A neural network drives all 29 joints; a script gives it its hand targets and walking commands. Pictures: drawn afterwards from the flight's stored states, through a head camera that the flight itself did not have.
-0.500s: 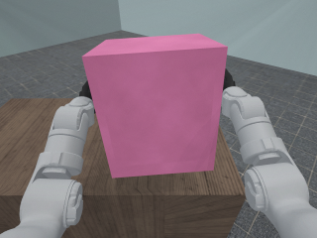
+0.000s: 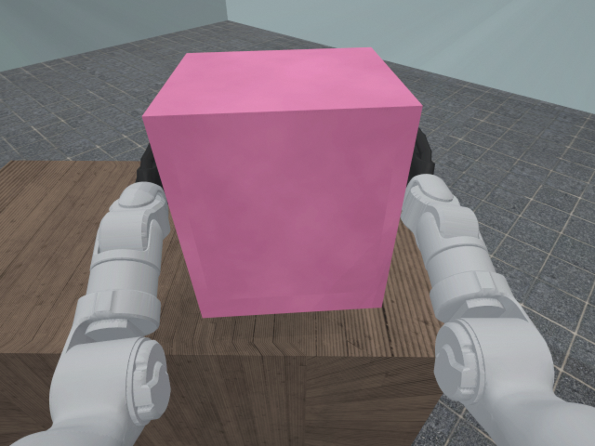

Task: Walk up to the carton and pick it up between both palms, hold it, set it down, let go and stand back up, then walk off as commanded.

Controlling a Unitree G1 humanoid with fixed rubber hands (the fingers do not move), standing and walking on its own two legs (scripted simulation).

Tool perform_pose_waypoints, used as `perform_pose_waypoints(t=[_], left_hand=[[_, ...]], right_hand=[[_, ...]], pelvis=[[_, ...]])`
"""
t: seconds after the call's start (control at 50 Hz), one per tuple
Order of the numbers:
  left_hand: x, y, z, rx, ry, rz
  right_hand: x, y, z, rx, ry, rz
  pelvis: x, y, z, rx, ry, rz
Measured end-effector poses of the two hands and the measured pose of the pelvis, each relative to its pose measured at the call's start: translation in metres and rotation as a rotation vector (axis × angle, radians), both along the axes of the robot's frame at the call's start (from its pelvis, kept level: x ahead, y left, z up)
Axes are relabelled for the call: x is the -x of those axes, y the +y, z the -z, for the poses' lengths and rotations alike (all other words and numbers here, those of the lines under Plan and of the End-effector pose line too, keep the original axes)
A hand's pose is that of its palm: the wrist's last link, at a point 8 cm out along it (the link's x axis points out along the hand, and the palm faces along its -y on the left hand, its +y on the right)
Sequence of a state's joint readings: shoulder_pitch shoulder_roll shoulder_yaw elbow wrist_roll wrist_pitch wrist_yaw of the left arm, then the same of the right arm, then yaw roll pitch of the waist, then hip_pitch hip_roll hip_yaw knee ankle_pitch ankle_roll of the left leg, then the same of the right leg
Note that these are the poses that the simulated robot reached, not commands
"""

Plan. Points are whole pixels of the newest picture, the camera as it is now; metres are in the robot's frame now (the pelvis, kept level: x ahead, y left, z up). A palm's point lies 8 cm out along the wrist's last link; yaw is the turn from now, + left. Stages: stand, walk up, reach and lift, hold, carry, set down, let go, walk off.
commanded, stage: set down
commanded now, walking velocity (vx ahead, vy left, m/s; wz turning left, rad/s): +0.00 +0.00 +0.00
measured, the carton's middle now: (286, 183) +0.44 +0.01 +0.18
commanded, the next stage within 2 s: none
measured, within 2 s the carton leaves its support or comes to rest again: neither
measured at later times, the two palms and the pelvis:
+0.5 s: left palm (169, 202) +0.44 +0.19 +0.15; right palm (406, 186) +0.45 -0.16 +0.17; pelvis +0.05 +0.01 +0.00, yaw +0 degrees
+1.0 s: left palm (175, 212) +0.44 +0.18 +0.13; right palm (407, 199) +0.44 -0.17 +0.14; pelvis +0.04 +0.00 +0.00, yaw +0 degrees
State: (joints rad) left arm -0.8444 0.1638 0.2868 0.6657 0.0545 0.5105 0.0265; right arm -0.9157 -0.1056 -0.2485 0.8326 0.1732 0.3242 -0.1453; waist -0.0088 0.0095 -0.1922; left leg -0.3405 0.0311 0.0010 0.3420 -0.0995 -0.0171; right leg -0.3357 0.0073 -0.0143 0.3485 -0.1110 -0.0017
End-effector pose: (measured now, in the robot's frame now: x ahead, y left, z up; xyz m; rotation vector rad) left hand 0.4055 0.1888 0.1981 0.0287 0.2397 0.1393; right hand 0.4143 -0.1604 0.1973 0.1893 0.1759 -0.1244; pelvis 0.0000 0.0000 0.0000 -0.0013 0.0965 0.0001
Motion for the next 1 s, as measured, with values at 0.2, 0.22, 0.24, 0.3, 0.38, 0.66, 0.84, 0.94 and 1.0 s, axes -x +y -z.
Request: perform_pose_waypoints(t=[0.2,0.22,0.24,0.3,0.38,0.66,0.84,0.94,1.0], left_hand=[[-0.026,-0.003,0.034,0.026,0.023,0.012],[-0.028,-0.004,0.036,0.029,0.023,0.014],[-0.030,-0.005,0.037,0.031,0.024,0.016],[-0.034,-0.006,0.040,0.038,0.013,0.018],[-0.034,-0.005,0.043,0.047,-0.001,0.012],[-0.034,-0.003,0.050,0.052,0.013,0.001],[-0.033,-0.004,0.051,0.045,0.003,-0.002],[-0.032,-0.006,0.055,0.040,0.002,0.000],[-0.032,-0.008,0.063,0.037,0.017,0.001]], right_hand=[[-0.019,-0.003,0.031,0.097,0.018,0.003],[-0.021,-0.004,0.032,0.109,0.018,0.003],[-0.022,-0.005,0.033,0.117,0.019,0.005],[-0.025,-0.006,0.033,0.139,0.009,0.006],[-0.028,-0.005,0.031,0.166,-0.007,0.001],[-0.031,-0.003,0.037,0.161,0.005,-0.009],[-0.029,-0.004,0.044,0.105,-0.005,-0.003],[-0.029,-0.006,0.049,0.060,-0.007,0.003],[-0.030,-0.008,0.054,0.049,0.007,0.003]], pelvis=[[-0.024,0.002,-0.001,0.002,0.028,-0.001],[-0.027,0.002,-0.001,0.003,0.028,-0.001],[-0.029,0.003,-0.001,0.004,0.028,-0.001],[-0.036,0.004,-0.001,0.005,0.026,-0.001],[-0.043,0.006,-0.001,0.008,0.020,-0.002],[-0.047,0.007,-0.001,0.011,0.009,-0.005],[-0.044,0.005,-0.001,0.008,-0.001,-0.005],[-0.042,0.004,-0.001,0.007,-0.003,-0.005],[-0.041,0.004,-0.001,0.006,-0.004,-0.005]])
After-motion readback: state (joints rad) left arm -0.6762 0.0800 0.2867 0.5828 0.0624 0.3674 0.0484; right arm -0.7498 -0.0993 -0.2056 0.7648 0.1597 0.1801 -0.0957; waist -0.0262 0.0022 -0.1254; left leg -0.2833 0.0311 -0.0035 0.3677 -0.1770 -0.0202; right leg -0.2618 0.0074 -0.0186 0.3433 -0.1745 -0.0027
